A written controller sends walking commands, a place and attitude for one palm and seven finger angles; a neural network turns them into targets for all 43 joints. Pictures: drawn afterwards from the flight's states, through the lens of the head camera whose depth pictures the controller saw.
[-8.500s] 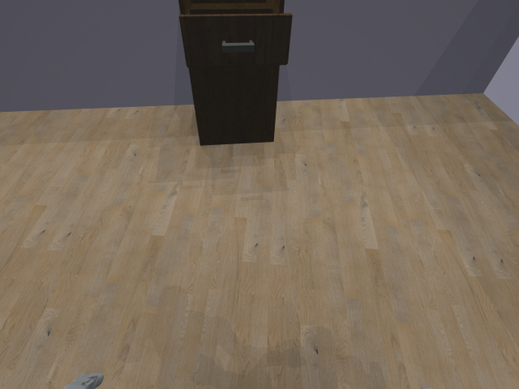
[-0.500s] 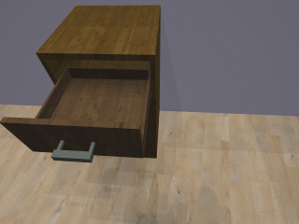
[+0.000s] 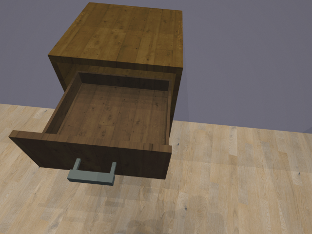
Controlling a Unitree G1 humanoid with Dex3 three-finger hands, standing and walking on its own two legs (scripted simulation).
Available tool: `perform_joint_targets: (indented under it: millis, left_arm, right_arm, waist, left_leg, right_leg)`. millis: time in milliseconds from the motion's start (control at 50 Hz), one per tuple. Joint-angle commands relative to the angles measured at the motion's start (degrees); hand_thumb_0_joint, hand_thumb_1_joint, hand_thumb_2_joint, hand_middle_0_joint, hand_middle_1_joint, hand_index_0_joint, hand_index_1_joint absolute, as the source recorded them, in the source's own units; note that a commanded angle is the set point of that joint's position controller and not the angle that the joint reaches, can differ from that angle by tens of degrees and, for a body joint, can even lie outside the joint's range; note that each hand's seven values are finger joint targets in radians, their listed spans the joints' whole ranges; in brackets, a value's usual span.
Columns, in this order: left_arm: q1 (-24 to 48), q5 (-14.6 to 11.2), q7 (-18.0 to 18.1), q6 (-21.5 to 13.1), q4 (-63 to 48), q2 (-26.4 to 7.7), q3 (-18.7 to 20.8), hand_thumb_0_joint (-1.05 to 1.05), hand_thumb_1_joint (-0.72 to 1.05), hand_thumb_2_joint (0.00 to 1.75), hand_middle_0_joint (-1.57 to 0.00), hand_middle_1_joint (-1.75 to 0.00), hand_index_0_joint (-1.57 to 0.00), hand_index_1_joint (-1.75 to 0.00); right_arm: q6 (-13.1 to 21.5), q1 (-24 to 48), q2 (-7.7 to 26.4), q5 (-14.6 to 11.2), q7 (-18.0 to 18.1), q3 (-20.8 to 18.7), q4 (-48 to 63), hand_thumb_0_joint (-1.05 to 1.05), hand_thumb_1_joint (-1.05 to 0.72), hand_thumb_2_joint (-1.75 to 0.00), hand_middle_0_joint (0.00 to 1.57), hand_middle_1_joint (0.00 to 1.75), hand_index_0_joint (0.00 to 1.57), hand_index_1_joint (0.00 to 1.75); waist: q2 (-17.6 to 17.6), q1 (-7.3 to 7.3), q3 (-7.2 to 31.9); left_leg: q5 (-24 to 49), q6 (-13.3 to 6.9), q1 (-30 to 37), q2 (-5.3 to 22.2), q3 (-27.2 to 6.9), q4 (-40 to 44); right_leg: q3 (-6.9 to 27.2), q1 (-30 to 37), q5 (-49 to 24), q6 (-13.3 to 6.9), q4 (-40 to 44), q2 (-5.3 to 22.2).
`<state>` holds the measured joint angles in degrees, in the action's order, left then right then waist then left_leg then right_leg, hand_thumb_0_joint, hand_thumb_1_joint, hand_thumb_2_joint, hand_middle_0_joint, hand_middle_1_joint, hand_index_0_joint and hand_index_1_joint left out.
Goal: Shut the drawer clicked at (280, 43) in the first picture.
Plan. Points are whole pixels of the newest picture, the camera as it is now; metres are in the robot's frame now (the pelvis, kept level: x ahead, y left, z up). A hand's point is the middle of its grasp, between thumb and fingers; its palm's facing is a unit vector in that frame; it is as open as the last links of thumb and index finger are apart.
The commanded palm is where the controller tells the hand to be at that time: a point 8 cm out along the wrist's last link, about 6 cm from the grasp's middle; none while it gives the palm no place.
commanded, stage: come to a stop and stand still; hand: left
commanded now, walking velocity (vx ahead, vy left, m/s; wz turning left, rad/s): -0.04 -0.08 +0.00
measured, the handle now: (93, 170) +0.27 +0.19 -0.03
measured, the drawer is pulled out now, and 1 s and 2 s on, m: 0.30 0.30 0.30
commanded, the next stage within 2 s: look again from close up in 0.80 s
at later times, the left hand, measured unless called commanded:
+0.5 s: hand out of the picture -0.01 +0.10 -0.17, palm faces +0.05 -0.98 -0.18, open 7.3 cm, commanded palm none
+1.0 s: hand out of the picture -0.05 +0.08 -0.16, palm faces +0.04 -0.98 -0.19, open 7.4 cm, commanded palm none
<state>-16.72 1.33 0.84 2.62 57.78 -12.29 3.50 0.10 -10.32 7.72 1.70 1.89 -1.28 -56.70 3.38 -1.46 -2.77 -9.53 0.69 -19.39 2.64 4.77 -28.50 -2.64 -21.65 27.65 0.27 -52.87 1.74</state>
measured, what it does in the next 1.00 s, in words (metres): steps on the spot: right foot, then left foot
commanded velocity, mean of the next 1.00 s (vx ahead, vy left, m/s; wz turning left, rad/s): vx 0.00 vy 0.00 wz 0.00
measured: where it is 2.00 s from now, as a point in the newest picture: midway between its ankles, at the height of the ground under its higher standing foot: outside the picture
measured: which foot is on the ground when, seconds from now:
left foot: down 0.00-0.14, up 0.16-0.40, down 0.42-1.00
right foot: up 0.00-0.10, down 0.12-1.00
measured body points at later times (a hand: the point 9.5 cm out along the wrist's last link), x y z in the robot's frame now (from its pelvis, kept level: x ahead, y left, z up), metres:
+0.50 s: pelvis +0.00 -0.06 +0.01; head +0.00 -0.06 +0.45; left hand -0.01 +0.16 -0.16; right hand -0.01 -0.27 -0.16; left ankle -0.02 +0.08 -0.73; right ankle -0.03 -0.09 -0.73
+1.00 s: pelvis -0.02 -0.07 +0.01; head +0.00 -0.09 +0.45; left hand -0.05 +0.14 -0.15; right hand -0.05 -0.27 -0.16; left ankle -0.03 +0.08 -0.73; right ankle -0.03 -0.09 -0.73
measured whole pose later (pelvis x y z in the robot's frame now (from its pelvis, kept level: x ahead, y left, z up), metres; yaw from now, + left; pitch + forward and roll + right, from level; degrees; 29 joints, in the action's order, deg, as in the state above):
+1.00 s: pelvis -0.02 -0.07 +0.01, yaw +0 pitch +0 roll +0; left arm -20.6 0.3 2.3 -1.3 63.1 -5.5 -0.5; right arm -0.5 -20.3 7.0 0.9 2.1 -0.5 -61.8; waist -2.7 0.7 -2.7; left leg -16.5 -0.4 -13.1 2.9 -0.6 -29.6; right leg -7.4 -9.0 13.9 -6.6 -22.0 -7.1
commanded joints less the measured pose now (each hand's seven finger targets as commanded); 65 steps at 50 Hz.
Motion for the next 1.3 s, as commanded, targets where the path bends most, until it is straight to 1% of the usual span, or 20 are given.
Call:
perform_joint_targets:
  millis: [0,80,120,140,160,220,320,360,400,440,480,580,860,880,900,980,1060,1120,1200,1280]
  left_arm:
    - [-3.18,-0.10,-0.25,-0.67,-2.85,-0.44,-0.26,0.00,0.90,0.90,-0.20,-0.30,-0.20,-0.30]
    - [-8.48,0.10,0.09,-1.73,-1.21,-0.60,-0.24,0.00,0.90,0.90,-0.20,-0.30,-0.20,-0.30]
    - [-6.66,0.62,0.68,-2.38,-1.96,-6.58,0.23,0.00,0.90,0.90,-0.20,-0.30,-0.20,-0.30]
    - [-5.25,0.45,0.60,-2.65,-2.57,-6.78,-0.24,0.00,0.90,0.90,-0.20,-0.30,-0.20,-0.30]
    - [-3.35,0.50,0.94,-3.28,-2.71,-4.59,-0.47,0.00,0.90,0.90,-0.20,-0.30,-0.20,-0.30]
    - [-2.36,-0.07,1.11,-3.89,-1.59,-2.35,-1.39,0.00,0.90,0.90,-0.20,-0.30,-0.20,-0.30]
    - [-5.61,-0.15,1.37,-4.31,0.70,-2.91,-1.33,0.00,0.90,0.90,-0.20,-0.30,-0.20,-0.30]
    - [-4.42,-0.82,1.36,-4.26,1.51,-2.32,-1.61,0.00,0.90,0.90,-0.20,-0.30,-0.20,-0.30]
    - [-4.79,-1.27,1.27,-4.15,2.04,-0.03,-2.09,0.00,0.90,0.90,-0.20,-0.30,-0.20,-0.30]
    - [-5.52,-1.07,1.61,-4.13,2.88,0.53,-2.19,0.00,0.90,0.90,-0.20,-0.30,-0.20,-0.30]
    - [-5.21,-1.21,1.46,-3.89,4.29,-0.67,-2.14,0.00,0.90,0.90,-0.20,-0.30,-0.20,-0.30]
    - [-5.67,-0.99,1.38,-3.99,5.51,-0.38,-2.54,0.00,0.90,0.90,-0.20,-0.30,-0.20,-0.30]
    - [-8.90,-1.07,1.69,-4.48,6.30,1.63,-2.47,0.00,0.90,0.90,-0.20,-0.30,-0.20,-0.30]
    - [-6.11,-0.86,2.27,-5.49,1.58,-8.19,-3.55,0.00,0.90,0.90,-0.20,-0.30,-0.20,-0.30]
    - [-5.72,-1.14,2.62,-5.27,2.61,-4.00,-2.23,0.00,0.90,0.90,-0.20,-0.30,-0.20,-0.30]
    - [-3.63,-0.94,2.83,-5.15,1.36,-3.46,-1.64,0.00,0.90,0.90,-0.20,-0.30,-0.20,-0.30]
    - [-2.98,-0.77,3.15,-4.68,1.16,-2.47,-1.28,0.00,0.90,0.90,-0.20,-0.30,-0.20,-0.30]
    - [-4.23,-1.03,3.12,-4.60,1.89,-1.75,-2.08,0.00,0.90,0.90,-0.20,-0.30,-0.20,-0.30]
    - [-4.29,-1.19,3.01,-4.80,2.16,-2.78,-2.17,0.00,0.90,0.90,-0.20,-0.30,-0.20,-0.30]
    - [-2.48,-1.16,2.65,-4.59,1.38,-1.84,-2.83,0.00,0.90,0.90,-0.20,-0.30,-0.20,-0.30]
  right_arm:
    - [0.09,-5.02,12.32,0.40,0.85,-3.17,1.34,0.00,-0.90,-0.90,0.20,0.30,0.20,0.30]
    - [-0.55,-3.89,10.43,-0.35,0.14,-3.07,1.11,0.00,-0.90,-0.90,0.20,0.30,0.20,0.30]
    - [-1.17,-2.25,4.23,-1.17,-0.51,-1.51,2.86,0.00,-0.90,-0.90,0.20,0.30,0.20,0.30]
    - [-1.36,-1.13,4.39,-0.97,-0.74,-1.48,3.13,0.00,-0.90,-0.90,0.20,0.30,0.20,0.30]
    - [-1.77,-1.08,4.78,-0.62,-0.70,-1.61,2.12,0.00,-0.90,-0.90,0.20,0.30,0.20,0.30]
    - [-1.89,-3.74,3.38,-0.93,-0.65,-1.15,-1.35,0.00,-0.90,-0.90,0.20,0.30,0.20,0.30]
    - [-0.80,-4.78,2.09,-1.46,-0.15,-0.21,-3.04,0.00,-0.90,-0.90,0.20,0.30,0.20,0.30]
    - [-0.35,-8.12,1.72,-1.54,0.27,0.30,-4.89,0.00,-0.90,-0.90,0.20,0.30,0.20,0.30]
    - [0.51,-8.82,3.41,-1.28,0.76,0.48,-5.98,0.00,-0.90,-0.90,0.20,0.30,0.20,0.30]
    - [0.17,-8.85,3.88,-1.16,1.23,0.76,-6.47,0.00,-0.90,-0.90,0.20,0.30,0.20,0.30]
    - [0.33,-8.77,2.47,-1.32,1.25,1.33,-7.46,0.00,-0.90,-0.90,0.20,0.30,0.20,0.30]
    - [-0.12,-10.23,2.32,-1.39,1.11,1.52,-7.58,0.00,-0.90,-0.90,0.20,0.30,0.20,0.30]
    - [0.08,-14.84,1.33,-1.04,0.99,1.92,-8.42,0.00,-0.90,-0.90,0.20,0.30,0.20,0.30]
    - [-0.95,-8.06,6.49,0.15,0.01,0.63,-1.38,0.00,-0.90,-0.90,0.20,0.30,0.20,0.30]
    - [-0.53,-12.35,4.71,-0.45,0.39,-0.44,-1.67,0.00,-0.90,-0.90,0.20,0.30,0.20,0.30]
    - [-0.10,-18.74,4.96,-0.90,0.27,-1.08,-2.98,0.00,-0.90,-0.90,0.20,0.30,0.20,0.30]
    - [0.16,-16.60,4.58,-1.22,1.02,-0.83,-3.15,0.00,-0.90,-0.90,0.20,0.30,0.20,0.30]
    - [0.31,-15.56,3.56,-0.94,0.94,0.32,-3.79,0.00,-0.90,-0.90,0.20,0.30,0.20,0.30]
    - [0.75,-15.26,4.13,-1.07,0.94,0.89,-4.67,0.00,-0.90,-0.90,0.20,0.30,0.20,0.30]
    - [1.16,-13.39,5.31,-0.81,0.69,1.22,-4.75,0.00,-0.90,-0.90,0.20,0.30,0.20,0.30]
  waist:
    - [-12.08,2.66,6.52]
    - [-6.24,0.14,6.99]
    - [11.38,0.52,2.11]
    - [8.47,0.12,3.06]
    - [9.86,0.91,1.14]
    - [3.76,2.26,-0.24]
    - [1.43,0.86,2.39]
    - [-0.54,2.18,3.05]
    - [-5.10,1.30,1.19]
    - [-4.60,0.68,0.45]
    - [-9.50,0.55,0.18]
    - [-2.51,0.96,-3.34]
    - [-2.89,1.05,-5.12]
    - [-5.14,3.93,-13.42]
    - [-5.31,2.61,-8.87]
    - [2.64,4.18,4.56]
    - [-2.85,3.53,0.74]
    - [-5.30,2.35,-3.36]
    - [-3.97,1.59,-0.65]
    - [-5.71,1.27,-0.34]
  left_leg:
    - [17.83,-10.71,9.90,16.75,-13.33,9.63]
    - [7.90,-6.02,2.07,10.57,-8.59,3.07]
    - [-14.78,-0.02,-6.38,-0.63,0.15,-8.06]
    - [-18.89,-0.12,-3.89,-0.63,-2.46,-13.49]
    - [-18.65,-0.37,-5.48,-0.43,-4.07,-17.81]
    - [-14.22,0.36,-4.65,-0.82,-3.26,-21.77]
    - [-12.59,0.82,1.02,-0.80,-1.98,-5.74]
    - [-2.93,0.14,9.46,-0.63,-3.02,5.08]
    - [9.15,-1.84,12.43,3.80,-6.83,7.14]
    - [7.25,-2.27,11.00,4.67,-5.93,4.79]
    - [6.55,-1.99,10.14,3.84,-5.95,6.68]
    - [-1.92,-1.23,8.14,2.58,-4.79,8.40]
    - [-1.20,-1.45,7.48,1.76,-4.85,8.17]
    - [2.54,-2.49,5.08,-2.13,-9.34,1.81]
    - [-6.64,-1.75,4.26,0.62,-5.22,-1.53]
    - [-10.26,-1.84,3.65,-1.65,-3.68,-7.64]
    - [-8.70,-2.29,2.14,-0.05,-4.86,-5.00]
    - [-2.66,-3.02,2.19,1.05,-7.14,0.33]
    - [2.22,-3.05,3.32,1.26,-6.85,1.76]
    - [6.88,-3.74,6.10,3.07,-9.21,4.50]
  right_leg:
    - [0.96,-0.49,2.03,-0.36,6.37,0.38]
    - [0.84,13.01,-14.36,-1.00,28.01,-0.26]
    - [16.66,9.86,-21.46,-5.83,37.65,14.28]
    - [16.55,6.52,-23.44,-9.42,37.39,16.12]
    - [15.09,5.93,-27.71,-8.91,37.35,13.61]
    - [10.33,8.29,-37.77,-8.58,35.15,10.36]
    - [9.88,16.07,-46.76,-10.20,31.58,10.19]
    - [9.04,13.40,-41.16,-7.37,30.70,8.18]
    - [7.44,10.71,-34.77,-3.27,31.30,4.74]
    - [8.31,11.94,-32.62,-0.71,34.51,4.54]
    - [7.89,14.46,-33.24,-0.90,34.23,4.91]
    - [8.86,14.31,-25.59,-0.27,38.82,5.14]
    - [10.01,12.78,-17.82,0.14,41.87,5.10]
    - [11.75,4.28,-23.80,1.61,36.58,3.02]
    - [12.81,2.90,-10.60,4.05,39.82,7.57]
    - [13.19,13.75,-19.19,4.51,41.49,7.94]
    - [12.23,12.97,-25.20,0.02,37.76,9.27]
    - [10.77,10.98,-24.86,-0.81,35.65,7.56]
    - [9.33,15.90,-37.59,0.15,33.31,7.16]
    - [7.60,13.47,-31.27,-2.14,31.78,5.59]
